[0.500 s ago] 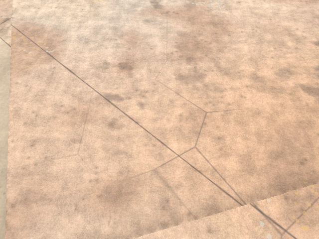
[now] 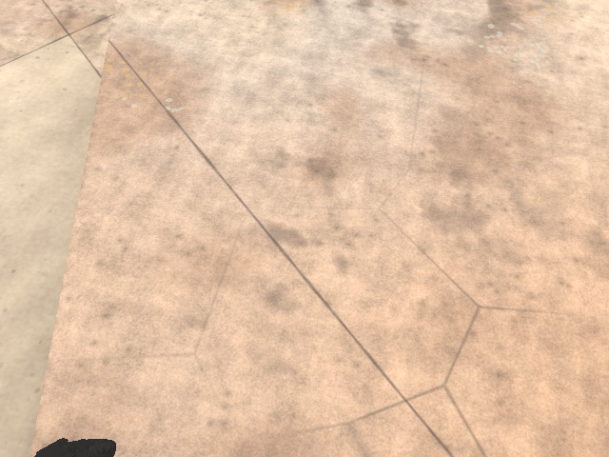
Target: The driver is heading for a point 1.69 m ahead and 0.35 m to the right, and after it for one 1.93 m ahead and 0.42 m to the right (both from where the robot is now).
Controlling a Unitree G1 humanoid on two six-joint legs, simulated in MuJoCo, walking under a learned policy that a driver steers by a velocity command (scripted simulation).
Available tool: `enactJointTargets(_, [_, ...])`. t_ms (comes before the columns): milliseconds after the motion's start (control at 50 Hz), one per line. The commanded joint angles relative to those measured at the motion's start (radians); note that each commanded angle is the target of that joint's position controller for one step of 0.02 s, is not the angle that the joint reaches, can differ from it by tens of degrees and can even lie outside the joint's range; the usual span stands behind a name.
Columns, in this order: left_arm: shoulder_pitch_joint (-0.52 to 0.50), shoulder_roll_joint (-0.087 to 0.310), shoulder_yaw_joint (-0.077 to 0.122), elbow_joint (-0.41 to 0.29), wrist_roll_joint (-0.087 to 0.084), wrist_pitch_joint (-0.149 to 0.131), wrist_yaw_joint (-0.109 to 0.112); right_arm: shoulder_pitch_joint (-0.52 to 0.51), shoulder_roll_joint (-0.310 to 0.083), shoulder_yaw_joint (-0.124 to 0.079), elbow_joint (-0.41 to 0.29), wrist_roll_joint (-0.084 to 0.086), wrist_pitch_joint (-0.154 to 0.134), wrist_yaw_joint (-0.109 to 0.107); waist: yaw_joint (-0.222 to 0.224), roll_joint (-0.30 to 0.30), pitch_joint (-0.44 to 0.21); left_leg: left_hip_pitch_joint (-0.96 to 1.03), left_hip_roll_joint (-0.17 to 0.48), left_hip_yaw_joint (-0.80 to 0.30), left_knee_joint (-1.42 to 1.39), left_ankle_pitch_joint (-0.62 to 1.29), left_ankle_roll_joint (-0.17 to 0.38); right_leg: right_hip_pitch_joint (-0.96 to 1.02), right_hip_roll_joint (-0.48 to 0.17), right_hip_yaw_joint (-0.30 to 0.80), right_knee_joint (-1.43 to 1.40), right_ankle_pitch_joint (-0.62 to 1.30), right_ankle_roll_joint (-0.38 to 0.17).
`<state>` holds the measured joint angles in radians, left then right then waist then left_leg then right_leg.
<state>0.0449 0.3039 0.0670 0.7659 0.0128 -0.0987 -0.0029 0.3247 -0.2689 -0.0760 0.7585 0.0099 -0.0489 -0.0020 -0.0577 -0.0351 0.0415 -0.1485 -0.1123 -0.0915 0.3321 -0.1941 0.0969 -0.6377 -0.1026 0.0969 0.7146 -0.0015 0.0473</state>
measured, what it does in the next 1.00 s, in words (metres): goes down: right foot 0.06 m lower, then left foot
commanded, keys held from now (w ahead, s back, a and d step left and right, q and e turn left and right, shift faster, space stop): w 1.00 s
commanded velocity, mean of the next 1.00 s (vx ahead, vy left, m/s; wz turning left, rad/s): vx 0.50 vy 0.00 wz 0.10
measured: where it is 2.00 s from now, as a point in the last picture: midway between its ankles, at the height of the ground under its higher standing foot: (309, 225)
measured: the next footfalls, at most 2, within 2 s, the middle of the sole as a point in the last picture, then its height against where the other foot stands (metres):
right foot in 0.28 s outside the picture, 0.06 m lower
left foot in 0.80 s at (276, 379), level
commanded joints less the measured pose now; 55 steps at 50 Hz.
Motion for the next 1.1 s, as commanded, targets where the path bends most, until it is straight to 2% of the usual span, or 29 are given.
enactJointTargets(20, [-0.015, 0.055, 0.007, -0.041, -0.007, -0.021, -0.021, -0.018, -0.156, -0.04, -0.059, -0.005, -0.019, -0.01, 0.011, 0.112, -0.065, -0.115, 0.211, -0.111, -0.088, 0.201, 0.125, 0.185, 0.044, -0.051, -0.059, 0.219, -0.008])
enactJointTargets(80, [-0.116, 0.088, 0.013, -0.08, -0.019, -0.038, -0.042, 0.079, -0.139, -0.037, -0.016, 0.011, -0.021, -0.018, -0.038, 0.095, -0.012, 0.122, 0.275, -0.209, 0.014, 0.122, 0.139, -0.059, 0.009, 0.009, -0.14, 0.183, -0.052])
enactJointTargets(120, [-0.17, 0.089, 0.01, -0.105, -0.015, -0.05, -0.061, 0.12, -0.157, -0.044, -0.006, 0.004, -0.011, -0.029, -0.06, 0.097, 0.006, 0.233, 0.316, -0.267, 0.078, 0.166, 0.151, -0.175, 0.008, 0.012, -0.159, 0.102, -0.072])
enactJointTargets(200, [-0.145, 0.059, -0.001, -0.093, -0.02, -0.044, -0.076, 0.112, -0.168, -0.05, -0.003, 0.011, 0.011, -0.045, -0.056, 0.096, 0.033, 0.105, 0.275, -0.238, 0.156, 0.153, 0.096, 0.031, 0.033, -0.016, -0.267, 0.165, -0.066])
enactJointTargets(240, [-0.062, 0.084, 0.012, -0.072, -0.025, -0.037, -0.06, 0.097, -0.169, -0.049, -0.007, 0.009, 0.008, -0.033, -0.008, 0.089, 0.001, 0.081, 0.258, -0.232, 0.265, 0.289, 0.08, 0.166, 0.054, -0.045, -0.28, 0.059, -0.083])
enactJointTargets(260, [0.048, 0.114, 0.029, -0.038, -0.019, -0.04, -0.051, 0.084, -0.163, -0.044, -0.01, 0.008, 0.004, -0.022, 0.054, 0.064, -0.066, 0.075, 0.214, -0.197, 0.398, 0.395, 0.055, 0.314, 0.082, -0.086, -0.308, 0.082, -0.103])
enactJointTargets(280, [0.213, 0.143, 0.04, 0.001, -0.009, -0.043, -0.046, 0.068, -0.135, -0.032, -0.013, 0.006, -0.002, -0.013, 0.14, 0.066, -0.161, -0.063, 0.167, -0.156, 0.607, 0.374, 0.015, 0.58, 0.049, -0.084, -0.218, 0.125, -0.126])
enactJointTargets(300, [0.375, 0.197, 0.042, 0.031, 0.005, -0.043, -0.047, 0.16, -0.027, 0.0, -0.006, -0.009, -0.013, -0.004, 0.147, -0.135, -0.324, -0.339, 0.063, -0.105, 1.014, -0.212, -0.046, 0.926, -0.14, 0.137, -0.062, 0.275, -0.213])
enactJointTargets(320, [0.449, 0.226, 0.051, 0.058, -0.014, -0.026, -0.056, 0.353, -0.007, 0.015, 0.029, 0.012, -0.027, -0.006, 0.102, -0.353, -0.445, -0.549, -0.035, -0.118, 1.312, -0.56, -0.102, 1.087, -0.319, 0.552, -0.166, 0.241, -0.363])
enactJointTargets(340, [0.469, 0.214, 0.053, 0.087, -0.051, -0.007, -0.06, 0.263, -0.079, 0.006, -0.012, 0.051, -0.036, -0.014, 0.144, -0.242, -0.408, -0.721, 0.021, -0.114, 1.328, -0.439, -0.11, 1.101, -0.344, 0.702, -0.327, -0.166, -0.387])
enactJointTargets(360, [0.382, 0.146, 0.035, 0.068, -0.042, 0.003, -0.049, 0.064, -0.126, -0.001, -0.055, 0.053, -0.036, -0.026, 0.165, -0.077, -0.221, -0.783, 0.093, -0.04, 1.287, -0.353, -0.099, 0.948, -0.289, 0.569, -0.38, -0.263, -0.33])
enactJointTargets(380, [0.275, 0.121, 0.017, 0.042, -0.02, 0.004, -0.039, -0.037, -0.143, -0.003, -0.084, 0.032, -0.035, -0.033, 0.14, 0.019, -0.101, -0.758, 0.134, 0.0, 1.221, -0.25, -0.095, 0.744, -0.258, 0.474, -0.411, -0.187, -0.304])
enactJointTargets(420, [0.196, 0.09, 0.0, 0.036, 0.007, -0.007, -0.036, -0.031, -0.111, -0.006, -0.091, -0.003, -0.019, -0.033, 0.064, -0.025, -0.052, -0.615, 0.204, -0.01, 1.08, -0.188, -0.087, 0.503, -0.186, 0.332, -0.417, 0.043, -0.295])
enactJointTargets(460, [0.206, 0.065, -0.008, 0.056, 0.002, -0.018, -0.034, -0.001, -0.076, -0.005, -0.08, 0.004, -0.014, -0.022, 0.032, -0.055, -0.057, -0.573, 0.229, -0.004, 0.941, -0.098, -0.073, 0.452, -0.114, 0.202, -0.442, 0.143, -0.26])
enactJointTargets(520, [0.244, 0.083, -0.002, 0.079, -0.01, -0.012, -0.006, -0.116, -0.035, 0.009, -0.123, -0.018, -0.024, -0.016, 0.051, -0.038, -0.043, -0.55, 0.221, 0.046, 0.628, 0.111, -0.105, 0.439, -0.065, 0.064, -0.487, 0.331, -0.24])
enactJointTargets(580, [0.302, 0.099, 0.001, 0.105, -0.029, -0.004, 0.011, -0.226, 0.003, 0.021, -0.143, -0.009, -0.036, -0.001, 0.092, -0.031, -0.039, -0.438, 0.168, 0.089, 0.344, 0.303, -0.112, 0.456, -0.029, -0.002, -0.522, 0.334, -0.202])
enactJointTargets(640, [0.39, 0.094, 0.001, 0.141, -0.038, 0.009, 0.016, -0.343, 0.001, 0.023, -0.175, 0.004, -0.038, 0.016, 0.139, -0.015, -0.001, -0.458, 0.143, 0.091, 0.218, 0.36, -0.098, 0.566, -0.067, 0.017, -0.53, 0.259, -0.192])
enactJointTargets(700, [0.431, 0.092, 0.005, 0.163, -0.027, 0.032, 0.017, -0.421, -0.007, 0.022, -0.206, 0.007, -0.046, 0.036, 0.146, -0.016, 0.024, -0.521, 0.132, 0.091, 0.174, 0.256, -0.062, 0.7, -0.116, 0.032, -0.471, 0.31, -0.206])
enactJointTargets(740, [0.41, 0.12, 0.015, 0.159, -0.025, 0.042, 0.02, -0.386, -0.039, 0.01, -0.204, 0.003, -0.051, 0.043, 0.103, -0.042, -0.011, -0.44, 0.103, 0.109, 0.16, 0.155, -0.025, 0.74, -0.125, 0.029, -0.385, 0.508, -0.199])
enactJointTargets(760, [0.395, 0.13, 0.018, 0.154, -0.025, 0.045, 0.022, -0.319, -0.066, -0.003, -0.188, -0.001, -0.051, 0.041, 0.06, -0.061, -0.065, -0.319, 0.077, 0.131, 0.156, 0.126, -0.002, 0.738, -0.118, 0.021, -0.305, 0.669, -0.193])
enactJointTargets(780, [0.364, 0.125, 0.014, 0.142, -0.023, 0.048, 0.021, -0.165, -0.109, -0.024, -0.145, -0.004, -0.051, 0.035, -0.023, -0.055, -0.161, -0.087, 0.077, 0.133, 0.136, 0.187, 0.037, 0.674, -0.08, -0.009, -0.146, 0.737, -0.173])
enactJointTargets(800, [0.332, 0.105, 0.002, 0.111, -0.009, 0.043, 0.021, 0.039, -0.173, -0.042, -0.102, -0.02, -0.048, 0.022, -0.103, 0.004, -0.307, 0.265, 0.237, -0.043, 0.193, 0.285, 0.111, 0.447, -0.03, -0.031, 0.13, 0.49, -0.147])
enactJointTargets(820, [0.484, -0.019, -0.038, 0.11, -0.004, 0.022, 0.006, 0.107, -0.239, -0.055, -0.073, -0.014, -0.045, 0.024, -0.044, 0.262, -0.463, 0.629, 0.502, -0.515, 0.142, 0.168, 0.301, 0.05, 0.155, -0.057, 0.53, -0.342, -0.081])
enactJointTargets(840, [0.435, 0.078, -0.016, 0.127, -0.023, 0.002, -0.008, 0.137, -0.142, -0.035, -0.057, 0.004, -0.032, 0.018, -0.083, 0.209, -0.461, 0.626, 0.498, -0.631, 0.048, 0.018, 0.296, -0.079, 0.139, 0.044, 0.631, -0.581, -0.083])
enactJointTargets(860, [0.319, 0.129, 0.003, 0.076, -0.049, -0.01, -0.012, 0.033, -0.125, -0.023, -0.064, 0.006, -0.027, 0.011, -0.062, 0.17, -0.256, 0.462, 0.459, -0.474, 0.003, -0.003, 0.24, -0.156, 0.082, 0.022, 0.626, -0.503, -0.084])
enactJointTargets(900, [0.222, 0.096, 0.003, 0.054, -0.032, -0.01, -0.003, -0.087, -0.088, -0.01, -0.069, -0.012, -0.032, 0.016, 0.009, 0.038, -0.083, 0.154, 0.374, -0.292, -0.074, 0.134, 0.181, -0.088, 0.013, -0.02, 0.483, -0.372, -0.071])
enactJointTargets(920, [0.244, 0.083, 0.006, 0.061, -0.023, 0.002, 0.0, -0.114, -0.068, -0.003, -0.069, -0.021, -0.038, 0.02, 0.048, 0.06, -0.068, 0.065, 0.343, -0.239, -0.11, 0.172, 0.167, -0.022, -0.011, -0.016, 0.442, -0.341, -0.064])
enactJointTargets(980, [0.269, 0.031, -0.004, 0.061, -0.018, 0.032, 0.005, -0.124, -0.087, -0.01, -0.045, -0.01, -0.053, 0.027, 0.087, 0.101, -0.054, -0.073, 0.326, -0.147, -0.183, 0.193, 0.179, 0.048, -0.031, -0.034, 0.331, -0.285, -0.035])
enactJointTargets(1100, [0.042, 0.013, -0.018, -0.002, -0.013, 0.023, -0.002, -0.034, -0.146, -0.023, 0.023, 0.002, -0.048, 0.003, 0.023, 0.088, -0.014, -0.089, 0.269, -0.002, -0.202, 0.186, 0.12, 0.077, 0.0, -0.066, -0.044, 0.069, -0.024])
Keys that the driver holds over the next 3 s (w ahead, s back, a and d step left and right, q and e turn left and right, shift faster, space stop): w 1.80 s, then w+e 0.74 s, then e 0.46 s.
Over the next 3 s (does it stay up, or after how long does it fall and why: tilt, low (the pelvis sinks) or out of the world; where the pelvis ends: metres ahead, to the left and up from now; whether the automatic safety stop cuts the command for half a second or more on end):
stays up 1.62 -0.15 -0.08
